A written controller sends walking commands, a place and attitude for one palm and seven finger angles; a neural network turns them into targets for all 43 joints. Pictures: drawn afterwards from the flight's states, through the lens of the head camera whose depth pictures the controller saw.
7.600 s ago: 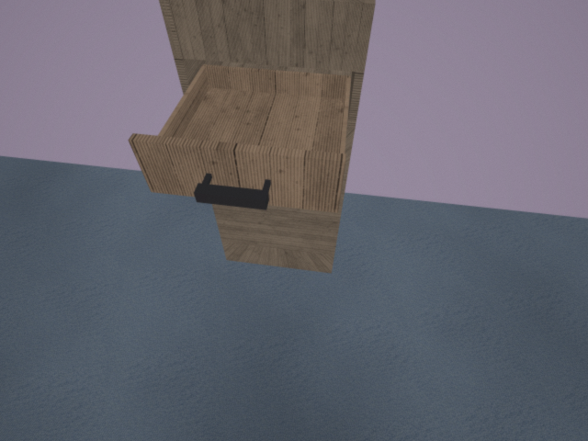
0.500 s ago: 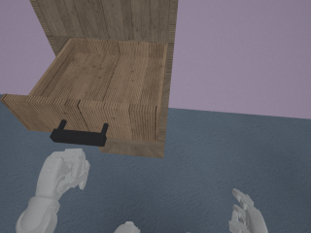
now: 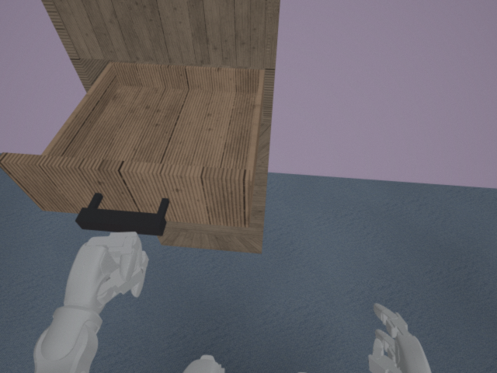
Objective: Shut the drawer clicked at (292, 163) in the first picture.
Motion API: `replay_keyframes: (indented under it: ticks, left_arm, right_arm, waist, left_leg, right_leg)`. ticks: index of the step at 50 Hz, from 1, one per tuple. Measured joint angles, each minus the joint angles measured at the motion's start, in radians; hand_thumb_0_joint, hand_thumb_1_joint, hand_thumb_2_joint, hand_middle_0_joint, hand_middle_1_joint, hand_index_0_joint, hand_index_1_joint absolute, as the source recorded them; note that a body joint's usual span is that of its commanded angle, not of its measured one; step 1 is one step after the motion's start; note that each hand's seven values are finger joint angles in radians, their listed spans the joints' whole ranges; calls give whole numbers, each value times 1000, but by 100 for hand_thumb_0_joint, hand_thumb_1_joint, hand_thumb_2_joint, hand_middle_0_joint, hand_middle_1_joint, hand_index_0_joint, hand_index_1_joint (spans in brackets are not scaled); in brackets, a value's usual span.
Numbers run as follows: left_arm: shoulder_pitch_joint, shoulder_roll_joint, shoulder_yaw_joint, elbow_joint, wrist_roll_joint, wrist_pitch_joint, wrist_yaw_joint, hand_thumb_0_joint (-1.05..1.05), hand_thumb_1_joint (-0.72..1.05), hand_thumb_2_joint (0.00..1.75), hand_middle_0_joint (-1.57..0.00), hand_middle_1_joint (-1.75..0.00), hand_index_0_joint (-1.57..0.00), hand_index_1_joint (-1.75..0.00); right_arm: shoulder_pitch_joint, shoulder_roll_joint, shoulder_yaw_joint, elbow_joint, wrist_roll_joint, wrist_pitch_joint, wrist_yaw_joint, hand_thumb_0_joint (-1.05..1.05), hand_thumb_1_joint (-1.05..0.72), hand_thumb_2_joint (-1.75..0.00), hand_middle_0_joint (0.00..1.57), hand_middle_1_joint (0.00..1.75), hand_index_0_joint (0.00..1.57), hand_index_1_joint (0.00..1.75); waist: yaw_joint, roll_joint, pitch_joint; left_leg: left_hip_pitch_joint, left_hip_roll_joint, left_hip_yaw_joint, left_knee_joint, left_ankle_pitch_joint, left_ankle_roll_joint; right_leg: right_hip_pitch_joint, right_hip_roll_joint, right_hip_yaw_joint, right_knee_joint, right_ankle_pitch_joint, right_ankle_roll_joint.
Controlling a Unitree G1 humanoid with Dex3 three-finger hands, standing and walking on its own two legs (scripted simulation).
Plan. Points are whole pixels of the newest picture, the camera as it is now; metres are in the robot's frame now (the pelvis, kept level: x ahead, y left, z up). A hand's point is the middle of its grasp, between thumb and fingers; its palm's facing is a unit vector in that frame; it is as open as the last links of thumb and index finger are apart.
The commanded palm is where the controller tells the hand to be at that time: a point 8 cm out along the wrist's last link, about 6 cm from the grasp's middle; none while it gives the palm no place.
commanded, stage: push the drawer shut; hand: left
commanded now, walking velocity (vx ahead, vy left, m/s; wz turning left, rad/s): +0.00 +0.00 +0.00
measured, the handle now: (126, 211) +0.35 +0.21 +0.07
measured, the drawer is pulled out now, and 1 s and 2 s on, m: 0.30 0.20 0.08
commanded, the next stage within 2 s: none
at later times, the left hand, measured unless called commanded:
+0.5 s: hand (142, 245) +0.30 +0.17 +0.06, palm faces -0.08 -1.00 -0.06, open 2.8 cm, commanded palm +0.31 +0.23 +0.07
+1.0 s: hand (154, 202) +0.37 +0.17 +0.06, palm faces -0.10 -0.99 -0.04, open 2.8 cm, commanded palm +0.37 +0.22 +0.07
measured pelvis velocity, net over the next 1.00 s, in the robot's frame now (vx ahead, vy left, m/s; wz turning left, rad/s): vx -0.02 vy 0.01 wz -0.01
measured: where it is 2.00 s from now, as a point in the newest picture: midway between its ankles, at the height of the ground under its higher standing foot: outside the picture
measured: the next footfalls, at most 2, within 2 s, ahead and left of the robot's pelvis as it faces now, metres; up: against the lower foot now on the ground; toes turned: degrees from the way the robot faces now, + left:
none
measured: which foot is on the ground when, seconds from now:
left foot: down 0.00-1.00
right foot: down 0.00-1.00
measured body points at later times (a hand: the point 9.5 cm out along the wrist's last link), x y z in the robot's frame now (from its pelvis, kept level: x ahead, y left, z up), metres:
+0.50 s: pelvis -0.02 -0.01 +0.00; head +0.03 -0.01 +0.45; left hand +0.29 +0.23 +0.07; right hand +0.14 -0.25 -0.10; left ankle +0.04 +0.13 -0.68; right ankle -0.02 -0.12 -0.68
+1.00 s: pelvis -0.02 +0.01 +0.00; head +0.04 +0.01 +0.44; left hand +0.37 +0.23 +0.07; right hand +0.07 -0.25 -0.11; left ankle +0.04 +0.13 -0.68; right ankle -0.02 -0.12 -0.68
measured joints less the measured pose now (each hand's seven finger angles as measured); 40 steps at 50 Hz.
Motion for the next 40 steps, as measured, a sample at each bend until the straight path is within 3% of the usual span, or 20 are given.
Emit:
replay_keyframes:
  ticks: [23,40]
  left_arm:
    - [-288,34,28,273,0,-6,-43,-6,73,92,-140,-160,-140,-160]
    - [-572,73,54,555,22,-11,-47,-4,69,89,-140,-160,-140,-160]
  right_arm:
    - [-16,-12,5,73,7,21,-19,2,-91,-90,20,30,20,30]
    - [15,-9,14,86,11,57,-16,2,-91,-90,20,30,20,30]
  waist:
    - [13,-1,24]
    - [-19,-14,38]
  left_leg:
    - [-22,-2,-19,-9,31,-9]
    - [-47,1,-8,-16,54,1]
  right_leg:
    - [-20,1,-19,0,20,-9]
    - [-48,3,-6,-11,50,0]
